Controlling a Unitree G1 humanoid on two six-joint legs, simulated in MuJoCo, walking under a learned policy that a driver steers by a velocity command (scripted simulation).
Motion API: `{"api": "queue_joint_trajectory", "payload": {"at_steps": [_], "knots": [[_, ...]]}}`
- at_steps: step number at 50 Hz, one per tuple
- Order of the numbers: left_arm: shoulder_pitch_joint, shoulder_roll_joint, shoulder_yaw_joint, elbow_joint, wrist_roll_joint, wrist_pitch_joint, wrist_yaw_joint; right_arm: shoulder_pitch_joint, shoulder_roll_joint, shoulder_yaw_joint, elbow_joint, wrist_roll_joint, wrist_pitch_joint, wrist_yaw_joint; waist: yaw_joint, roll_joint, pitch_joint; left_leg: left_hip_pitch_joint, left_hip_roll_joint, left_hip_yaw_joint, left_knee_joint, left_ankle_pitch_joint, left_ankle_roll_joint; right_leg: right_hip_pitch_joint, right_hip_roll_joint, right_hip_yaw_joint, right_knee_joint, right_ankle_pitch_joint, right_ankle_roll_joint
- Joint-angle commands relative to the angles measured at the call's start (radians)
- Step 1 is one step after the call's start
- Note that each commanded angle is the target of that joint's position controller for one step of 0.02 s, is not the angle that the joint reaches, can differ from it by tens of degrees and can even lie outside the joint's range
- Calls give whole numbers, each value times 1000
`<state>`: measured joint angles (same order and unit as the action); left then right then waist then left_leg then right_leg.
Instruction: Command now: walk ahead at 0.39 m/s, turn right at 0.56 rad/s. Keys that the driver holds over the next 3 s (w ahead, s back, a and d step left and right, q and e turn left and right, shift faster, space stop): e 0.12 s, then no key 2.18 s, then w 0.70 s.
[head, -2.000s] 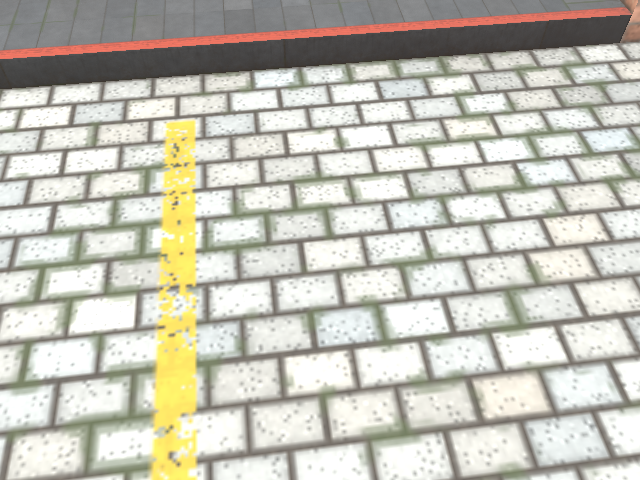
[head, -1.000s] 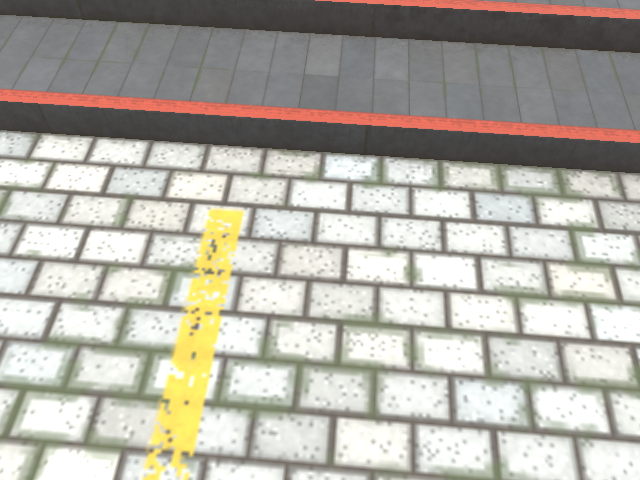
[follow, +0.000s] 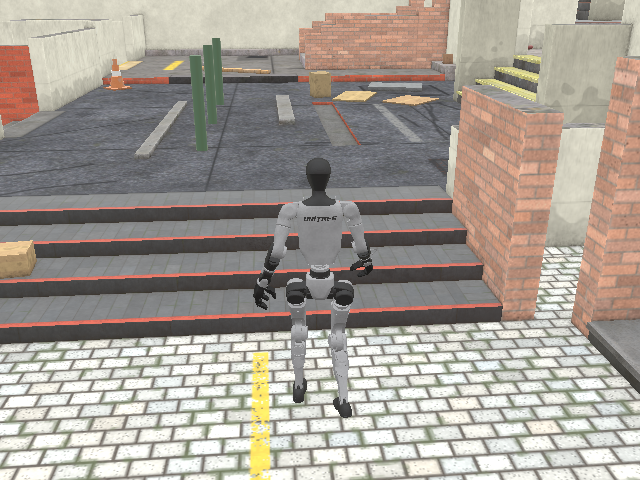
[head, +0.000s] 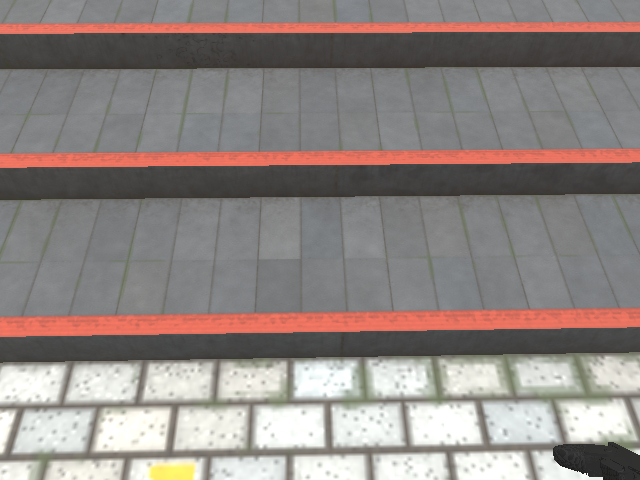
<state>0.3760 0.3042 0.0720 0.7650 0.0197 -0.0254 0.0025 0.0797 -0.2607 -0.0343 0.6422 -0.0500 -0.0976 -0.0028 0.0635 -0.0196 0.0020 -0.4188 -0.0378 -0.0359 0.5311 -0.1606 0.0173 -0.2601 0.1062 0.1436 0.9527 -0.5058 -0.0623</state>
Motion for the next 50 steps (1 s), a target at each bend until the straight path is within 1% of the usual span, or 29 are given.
{"api": "queue_joint_trajectory", "payload": {"at_steps": [1,2,3,5,7,10,14,16,17,18,19,20,21,22,23,24,26,27,29,31,32,33,34,35,36,37,38,41,50], "knots": [[-33,97,23,-77,16,-1,-16,193,-104,-33,-4,4,24,-8,-93,60,-55,418,366,-356,-198,294,152,-389,-92,-46,222,67,24],[-54,86,23,-85,22,10,-23,184,-96,-28,6,11,22,-10,-78,88,-39,375,334,-254,-191,493,145,-363,-109,-56,195,70,37],[-38,77,21,-79,23,23,-31,183,-102,-27,17,16,19,-9,-63,127,-45,341,307,-180,-186,610,138,-328,-105,-73,193,78,49],[-40,68,20,-83,17,37,-42,189,-116,-31,33,26,12,-5,-47,156,-68,330,296,-107,-193,711,150,-309,-88,-90,172,113,62],[-87,51,12,-101,14,44,-53,188,-130,-34,46,29,15,-5,-48,165,-59,316,301,-58,-218,698,160,-315,-94,-98,92,165,69],[-136,20,-11,-113,12,44,-63,169,-135,-34,61,29,27,-2,-50,180,-54,251,262,38,-226,646,141,-202,-97,-130,-108,278,58],[-185,42,-16,-120,13,38,-55,208,-167,-44,93,39,42,6,-74,180,-51,258,264,46,-159,571,115,-75,-76,-162,-314,318,35],[-148,45,-16,-105,21,22,-46,215,-169,-45,106,49,53,2,-47,127,-58,243,242,51,-49,453,82,46,-61,-162,-477,407,10],[-121,75,-10,-94,35,9,-38,261,-151,-38,118,43,56,0,-40,46,-84,209,200,77,59,333,49,141,-102,-107,-548,523,-6],[-72,151,-2,-112,46,-3,-29,314,-90,-19,86,30,61,0,-44,-152,-175,93,140,140,265,-92,1,293,-380,174,-549,885,-52],[-73,174,2,-108,2,8,-13,356,-56,-7,93,44,91,-5,-47,-245,-248,32,28,95,375,-503,-12,298,-510,322,-564,1030,-214],[-64,132,-3,-90,-24,17,-6,309,-117,-18,108,36,114,-9,-25,-142,-208,14,56,34,434,-490,-15,264,-455,276,-589,872,-231],[-110,104,-17,-83,-18,22,-1,263,-116,-20,103,38,121,-6,-41,-132,-112,-15,59,24,443,-449,-14,195,-407,222,-623,776,-208],[-164,71,-29,-83,-8,29,4,253,-109,-19,116,37,123,-7,-66,-102,-65,-4,75,14,403,-398,-16,146,-362,173,-649,708,-171],[-197,64,-33,-83,-7,30,10,260,-109,-20,129,32,128,-7,-83,-122,-37,31,80,17,362,-356,-21,102,-329,127,-662,716,-147],[-215,54,-36,-79,-2,29,12,289,-102,-18,152,29,132,-6,-95,-121,-44,81,68,30,349,-322,-25,77,-303,84,-660,753,-137],[-215,50,-38,-63,0,22,10,292,-82,-13,168,33,137,-7,-96,-92,-70,138,55,35,286,-299,-28,66,-291,54,-653,748,-134],[-320,71,-23,-101,-11,10,5,230,-92,-21,151,55,126,-28,-96,-87,-84,133,98,-13,249,-282,-61,51,-291,69,-639,620,-148],[-317,73,-20,-83,-14,7,8,198,-83,-16,151,49,119,-48,-77,-94,-78,160,88,-4,157,-240,-84,23,-292,98,-654,447,-159],[-316,58,-23,-62,-17,12,11,213,-70,-15,167,47,115,-50,-88,-87,-57,221,75,14,27,-124,-80,-24,-269,102,-655,276,-140],[-311,40,-29,-51,-19,13,10,221,-63,-13,176,39,111,-47,-97,-77,-42,269,69,24,-53,-50,-67,-62,-249,96,-657,184,-113],[-276,22,-35,-29,-16,9,8,219,-73,-13,175,27,109,-44,-93,-52,-31,313,92,0,-89,13,-50,-100,-225,89,-661,100,-68],[-258,18,-37,-14,-7,5,3,217,-96,-15,167,23,107,-44,-83,-20,-7,323,139,-42,-110,22,-27,-131,-196,71,-641,39,-30],[-241,28,-27,-17,-7,5,2,199,-161,-36,187,37,105,-42,-39,95,37,204,122,-28,-90,-133,9,-108,-133,-9,-635,55,3],[-280,45,-27,-11,1,5,6,178,-114,-27,182,40,95,-37,-68,79,46,132,112,-34,-128,-210,19,-36,-121,-28,-586,109,23],[-290,41,-24,-10,-5,6,9,164,-85,-17,186,32,84,-36,-61,88,39,107,116,-40,-148,-211,9,-1,-119,-37,-559,162,21],[-287,31,-26,-1,-7,8,14,145,-87,-17,187,28,74,-34,-53,99,30,104,112,-38,-152,-169,-2,23,-126,-36,-544,208,12],[-270,34,-23,28,-7,8,15,147,-87,-14,200,35,54,-30,-57,82,-5,149,109,-31,-127,-62,-10,42,-123,-45,-515,333,1],[-267,36,-17,123,-17,18,18,145,-92,-4,245,39,60,-28,-67,22,-15,179,92,-18,-118,11,4,82,-127,-48,-502,456,12]]}}
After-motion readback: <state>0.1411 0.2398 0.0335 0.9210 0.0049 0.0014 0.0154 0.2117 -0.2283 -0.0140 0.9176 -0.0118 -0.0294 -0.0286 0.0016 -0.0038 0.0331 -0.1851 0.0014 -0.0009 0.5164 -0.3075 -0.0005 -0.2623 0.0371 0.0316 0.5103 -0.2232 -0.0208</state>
